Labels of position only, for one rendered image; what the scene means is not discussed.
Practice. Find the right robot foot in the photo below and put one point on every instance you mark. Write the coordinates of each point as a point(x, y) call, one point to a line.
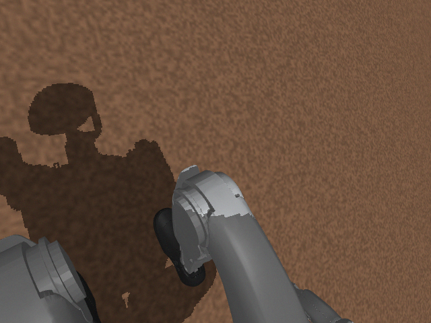
point(163, 228)

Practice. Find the left robot foot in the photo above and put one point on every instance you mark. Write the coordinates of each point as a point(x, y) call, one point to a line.
point(90, 301)

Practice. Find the right robot hand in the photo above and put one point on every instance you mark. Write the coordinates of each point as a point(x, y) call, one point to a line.
point(315, 308)

